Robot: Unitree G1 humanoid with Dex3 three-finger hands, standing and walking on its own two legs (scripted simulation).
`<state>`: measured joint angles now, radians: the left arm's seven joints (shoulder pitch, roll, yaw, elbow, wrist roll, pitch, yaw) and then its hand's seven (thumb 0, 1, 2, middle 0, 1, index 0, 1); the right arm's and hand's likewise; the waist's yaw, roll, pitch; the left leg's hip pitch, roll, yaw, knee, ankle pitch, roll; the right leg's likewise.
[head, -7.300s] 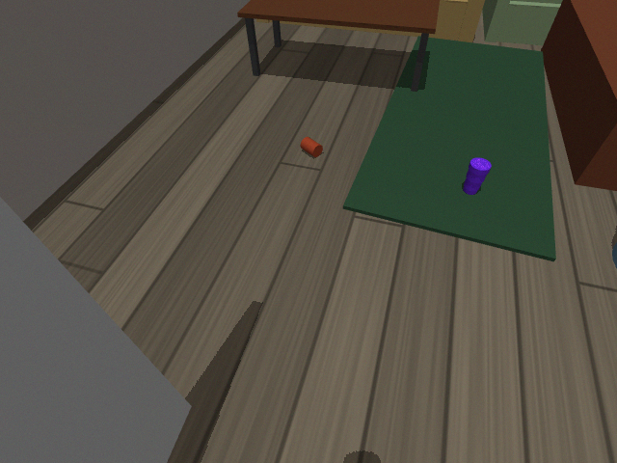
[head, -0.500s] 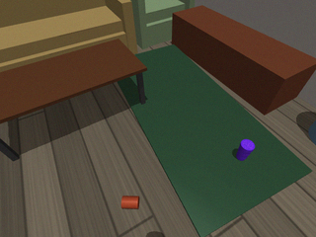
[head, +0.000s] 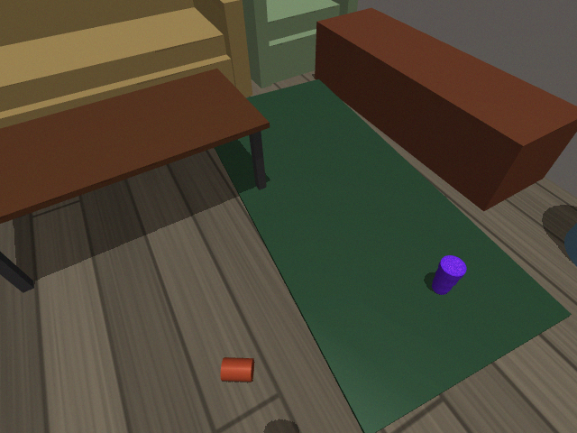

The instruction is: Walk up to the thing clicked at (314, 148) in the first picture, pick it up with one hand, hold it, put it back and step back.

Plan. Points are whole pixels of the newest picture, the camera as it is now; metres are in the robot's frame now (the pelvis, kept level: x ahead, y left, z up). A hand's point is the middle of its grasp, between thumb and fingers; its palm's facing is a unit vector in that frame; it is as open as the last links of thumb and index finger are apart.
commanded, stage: stand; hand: left
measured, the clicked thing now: (237, 369) +0.43 +0.22 -0.75
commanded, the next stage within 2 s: rise first in 1.62 s
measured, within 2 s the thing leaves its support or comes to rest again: neither
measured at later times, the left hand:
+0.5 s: hand out of the picture +0.08 +0.25 -0.16, palm faces -0.03 -0.94 -0.35, open 7.4 cm
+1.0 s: hand out of the picture +0.08 +0.26 -0.16, palm faces -0.04 -0.94 -0.35, open 7.4 cm
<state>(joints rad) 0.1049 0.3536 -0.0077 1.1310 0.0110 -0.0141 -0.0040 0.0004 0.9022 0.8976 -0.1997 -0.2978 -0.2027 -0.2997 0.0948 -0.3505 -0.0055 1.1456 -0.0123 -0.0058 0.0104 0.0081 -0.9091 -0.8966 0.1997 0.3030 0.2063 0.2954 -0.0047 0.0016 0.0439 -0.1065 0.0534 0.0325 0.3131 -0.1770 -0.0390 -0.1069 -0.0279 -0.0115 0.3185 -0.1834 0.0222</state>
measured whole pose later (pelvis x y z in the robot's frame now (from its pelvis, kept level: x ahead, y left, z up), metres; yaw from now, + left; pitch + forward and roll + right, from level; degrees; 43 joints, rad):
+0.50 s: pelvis +0.00 +0.00 +0.00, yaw +0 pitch -2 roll +0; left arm 0.11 0.35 0.00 1.13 0.01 -0.01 0.00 0.00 0.90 0.90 -0.20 -0.30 -0.20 -0.30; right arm 0.10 -0.35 0.00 1.13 -0.01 0.00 0.01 0.01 -0.91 -0.90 0.20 0.30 0.21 0.30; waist 0.00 0.00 0.05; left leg -0.10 0.05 0.03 0.31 -0.18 -0.04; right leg -0.10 -0.03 -0.01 0.31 -0.19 0.02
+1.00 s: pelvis +0.01 +0.00 +0.00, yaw +0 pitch -2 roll +0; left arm 0.11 0.35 -0.01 1.12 0.01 -0.01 0.00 0.00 0.90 0.90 -0.20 -0.30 -0.20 -0.30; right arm 0.11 -0.35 0.00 1.13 -0.01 0.00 0.01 0.01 -0.91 -0.90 0.20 0.30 0.21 0.30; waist 0.00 0.00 0.05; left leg -0.10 0.05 0.03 0.31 -0.19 -0.04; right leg -0.10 -0.03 -0.01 0.31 -0.19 0.02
